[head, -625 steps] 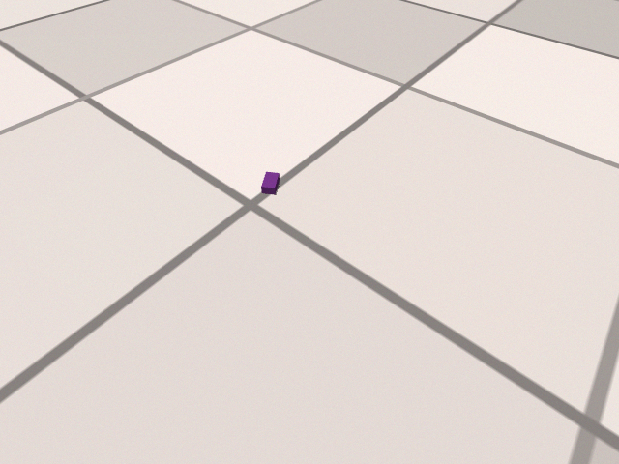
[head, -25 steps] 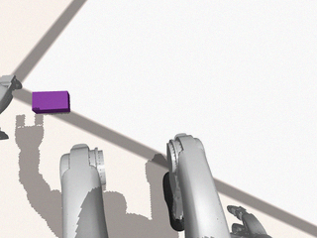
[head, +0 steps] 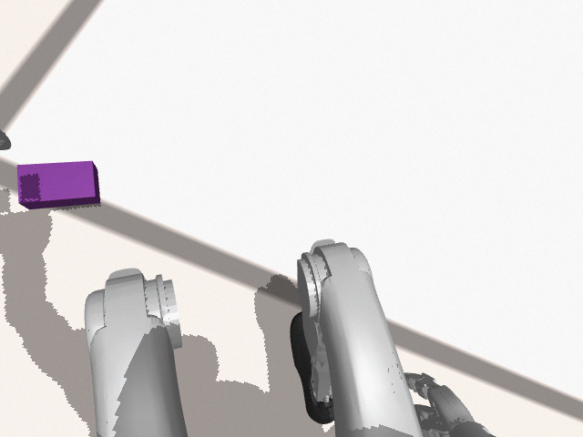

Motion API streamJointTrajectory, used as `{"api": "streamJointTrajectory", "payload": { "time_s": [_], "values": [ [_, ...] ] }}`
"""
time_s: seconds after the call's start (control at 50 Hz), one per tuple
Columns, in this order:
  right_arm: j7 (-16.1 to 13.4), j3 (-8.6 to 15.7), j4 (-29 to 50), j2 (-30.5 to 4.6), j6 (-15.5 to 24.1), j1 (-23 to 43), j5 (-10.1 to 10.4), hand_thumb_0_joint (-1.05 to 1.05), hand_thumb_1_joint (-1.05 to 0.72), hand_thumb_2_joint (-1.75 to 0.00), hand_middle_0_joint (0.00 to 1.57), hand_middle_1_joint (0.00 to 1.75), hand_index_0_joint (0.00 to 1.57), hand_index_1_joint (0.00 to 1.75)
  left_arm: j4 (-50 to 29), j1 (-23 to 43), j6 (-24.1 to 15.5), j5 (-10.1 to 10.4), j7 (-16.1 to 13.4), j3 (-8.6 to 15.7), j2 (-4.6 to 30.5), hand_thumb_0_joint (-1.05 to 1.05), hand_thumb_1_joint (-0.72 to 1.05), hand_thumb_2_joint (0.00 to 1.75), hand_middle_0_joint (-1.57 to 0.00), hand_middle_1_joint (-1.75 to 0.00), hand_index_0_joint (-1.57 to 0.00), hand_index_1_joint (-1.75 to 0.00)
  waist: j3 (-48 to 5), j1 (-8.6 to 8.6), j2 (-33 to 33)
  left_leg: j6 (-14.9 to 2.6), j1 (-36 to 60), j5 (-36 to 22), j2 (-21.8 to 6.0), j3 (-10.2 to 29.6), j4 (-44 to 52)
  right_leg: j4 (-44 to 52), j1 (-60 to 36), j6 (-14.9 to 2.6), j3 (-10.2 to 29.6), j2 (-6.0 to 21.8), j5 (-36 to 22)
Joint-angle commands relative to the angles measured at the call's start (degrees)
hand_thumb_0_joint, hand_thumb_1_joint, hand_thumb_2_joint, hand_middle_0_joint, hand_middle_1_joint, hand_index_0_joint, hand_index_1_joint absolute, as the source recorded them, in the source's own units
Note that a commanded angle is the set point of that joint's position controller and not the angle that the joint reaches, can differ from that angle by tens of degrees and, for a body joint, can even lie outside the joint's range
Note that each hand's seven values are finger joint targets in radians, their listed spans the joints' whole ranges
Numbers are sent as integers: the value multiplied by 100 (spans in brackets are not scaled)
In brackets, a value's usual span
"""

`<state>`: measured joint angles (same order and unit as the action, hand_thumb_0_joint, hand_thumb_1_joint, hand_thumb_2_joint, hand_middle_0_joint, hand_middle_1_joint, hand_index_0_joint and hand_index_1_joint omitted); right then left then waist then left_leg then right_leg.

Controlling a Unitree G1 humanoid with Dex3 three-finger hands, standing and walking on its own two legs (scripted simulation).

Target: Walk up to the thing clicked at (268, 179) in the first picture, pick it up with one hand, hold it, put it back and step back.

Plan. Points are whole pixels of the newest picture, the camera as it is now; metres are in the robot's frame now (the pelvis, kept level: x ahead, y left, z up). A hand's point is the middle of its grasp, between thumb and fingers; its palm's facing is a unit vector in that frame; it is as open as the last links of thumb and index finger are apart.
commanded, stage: rise first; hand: left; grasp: from above
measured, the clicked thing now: (60, 185) +0.49 +0.29 -0.30
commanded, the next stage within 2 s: approach in 1.74 s
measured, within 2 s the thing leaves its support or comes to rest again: neither
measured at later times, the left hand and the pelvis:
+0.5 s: hand out of the picture +0.44 +0.34 -0.17, palm faces -0.44 -0.08 -0.89, open 14.0 cm; pelvis +0.00 +0.00 -0.01, yaw -1 degrees
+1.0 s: hand out of the picture +0.45 +0.34 -0.19, palm faces -0.44 -0.08 -0.90, open 14.0 cm; pelvis +0.00 +0.00 -0.01, yaw -2 degrees
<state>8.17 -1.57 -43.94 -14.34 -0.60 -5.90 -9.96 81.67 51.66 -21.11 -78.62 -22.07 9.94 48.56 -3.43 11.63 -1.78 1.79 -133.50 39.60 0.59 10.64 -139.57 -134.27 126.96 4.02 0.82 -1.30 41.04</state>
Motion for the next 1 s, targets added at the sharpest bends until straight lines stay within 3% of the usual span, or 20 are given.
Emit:
{"api": "streamJointTrajectory", "payload": {
  "time_s": [0.0, 0.06, 0.08, 0.1, 0.18, 0.22, 0.24, 0.26, 0.28, 0.44, 0.52, 0.56, 0.68, 0.74, 0.76, 0.84, 0.98],
  "values": [
    [-85, 421, 116, -1514, 7, -1061, -76, 0, -91, -90, 20, 30, 20, 30, -807, 1646, 20, 152, -277, 266, 1664, 0, -51, 97, -8, -102, -10, -100, -3776, -47, 1976, -300, 3454, -1093, 27, -742, 1567, 1172, -1248, -490, -985, -68, -1287],
    [-86, 423, 109, -1517, -2, -1060, -52, 0, -91, -90, 20, 30, 20, 30, -721, 1585, 85, 217, -266, 294, 1722, 0, -51, 97, -8, -104, -10, -101, -3691, -72, 1891, -307, 3364, -1051, 32, -764, 1526, 1192, -1227, -506, -945, -54, -1266],
    [-89, 421, 115, -1532, 1, -1041, -71, 0, -91, -90, 20, 30, 20, 30, -824, 1735, 68, 255, -260, 251, 1685, 0, -50, 96, -8, -103, -10, -101, -3690, -6, 1950, -301, 3355, -1033, 10, -731, 1505, 1138, -1185, -491, -984, -64, -1257],
    [-86, 376, 118, -1516, 5, -1049, -85, 0, -91, -90, 20, 30, 20, 30, -712, 1583, 82, 202, -242, 213, 1689, 0, -51, 97, -9, -103, -11, -101, -3625, -23, 1967, -310, 3303, -1055, 31, -757, 1474, 1189, -1261, -503, -967, -75, -1292],
    [-79, 374, 101, -1555, -17, -1113, -89, 0, -91, -90, 20, 30, 20, 30, -822, 1597, 88, 274, -246, 368, 1847, 0, -51, 97, -8, -102, -10, -100, -3811, -55, 1938, -310, 3370, -1256, 30, -755, 1411, 1151, -1406, -483, -952, -66, -1472],
    [-63, 347, 109, -1543, -8, -1096, -87, 0, -91, -90, 20, 30, 20, 30, -704, 1633, 74, 263, -182, 171, 1712, 0, -59, 106, -10, -98, -7, -102, -3620, 63, 1867, -323, 3267, -1201, 24, -745, 1359, 1194, -1368, -495, -960, -84, -1454],
    [-73, 358, 101, -1571, -18, -1088, -69, 0, -91, -90, 20, 30, 20, 30, -834, 1716, 52, 292, -201, 291, 1828, 0, -53, 100, -9, -101, -9, -101, -3702, 3, 1871, -313, 3265, -1163, 24, -745, 1379, 1173, -1357, -507, -964, -82, -1413],
    [-70, 332, 92, -1572, -26, -1122, -81, 0, -91, -90, 20, 30, 20, 30, -576, 1497, 88, 263, -192, 268, 1762, 0, -52, 100, -9, -101, -10, -100, -3528, 34, 1878, -310, 3281, -1177, 25, -734, 1386, 1165, -1311, -492, -979, -70, -1400],
    [-69, 358, 128, -1571, -16, -1080, -71, 0, -91, -90, 20, 30, 20, 30, -824, 1717, 39, 323, -190, 264, 1812, 0, -51, 98, -11, -99, -11, -99, -3610, 42, 1974, -301, 3254, -1106, 18, -732, 1391, 1159, -1313, -507, -984, -82, -1356],
    [-50, 282, 98, -1615, -58, -1090, -101, 0, -90, -90, 20, 30, 20, 30, -672, 1747, -31, 247, -248, 295, 1908, 0, -53, 100, -10, -99, -9, -99, -3667, 66, 1988, -293, 3240, -1163, 26, -714, 1339, 1100, -1337, -502, -1019, -96, -1419],
    [-44, 220, 89, -1612, -39, -1091, -134, 0, -90, -90, 20, 30, 20, 30, -416, 1780, -26, 199, -288, 186, 1815, 0, -53, 100, -10, -99, -10, -99, -3360, 180, 1885, -314, 3059, -1054, 35, -714, 1296, 1142, -1310, -489, -1025, -104, -1368],
    [-54, 215, 101, -1630, -28, -1040, -110, 0, -91, -90, 20, 30, 20, 30, -435, 1836, -27, 186, -330, 224, 1904, 0, -53, 100, -10, -99, -10, -100, -3403, 115, 1975, -292, 3068, -929, 35, -711, 1361, 1131, -1233, -513, -1043, -109, -1250],
    [-29, 156, 110, -1658, 12, -1057, -129, 0, -91, -90, 20, 30, 20, 30, -252, 1966, 6, 107, -370, 110, 1879, 0, -55, 102, -9, -100, -8, -101, -3376, 287, 2071, -278, 3158, -1006, 20, -649, 1289, 1032, -1149, -510, -1096, -118, -1320],
    [-30, 136, 101, -1683, 24, -1059, -176, 0, -91, -90, 20, 30, 20, 30, -411, 2117, -5, 133, -425, 243, 2041, 0, -55, 103, -11, -97, -9, -99, -3503, 250, 2102, -281, 3169, -1025, 18, -661, 1268, 1033, -1231, -475, -1094, -110, -1348],
    [-32, 112, 90, -1658, 44, -1060, -155, 0, -91, -90, 20, 30, 20, 30, -235, 2027, 16, 105, -415, 141, 1953, 0, -55, 102, -10, -98, -9, -100, -3395, 269, 2147, -281, 3120, -1010, 27, -668, 1260, 1028, -1199, -495, -1083, -114, -1342],
    [-18, 82, 97, -1679, 64, -1083, -195, 0, -90, -90, 20, 30, 20, 30, -170, 1925, 75, 75, -416, 123, 1944, 0, -55, 103, -12, -97, -10, -99, -3395, 286, 2068, -288, 3125, -1052, 21, -661, 1232, 1037, -1266, -478, -1095, -127, -1394],
    [-8, 79, 143, -1732, 75, -1074, -161, 0, -91, -90, 20, 30, 20, 30, -287, 1978, 127, 123, -421, 188, 2052, 0, -53, 101, -11, -98, -10, -99, -3468, 265, 2344, -240, 3284, -1169, 5, -589, 1303, 914, -1135, -485, -1157, -120, -1443]
  ]
}}
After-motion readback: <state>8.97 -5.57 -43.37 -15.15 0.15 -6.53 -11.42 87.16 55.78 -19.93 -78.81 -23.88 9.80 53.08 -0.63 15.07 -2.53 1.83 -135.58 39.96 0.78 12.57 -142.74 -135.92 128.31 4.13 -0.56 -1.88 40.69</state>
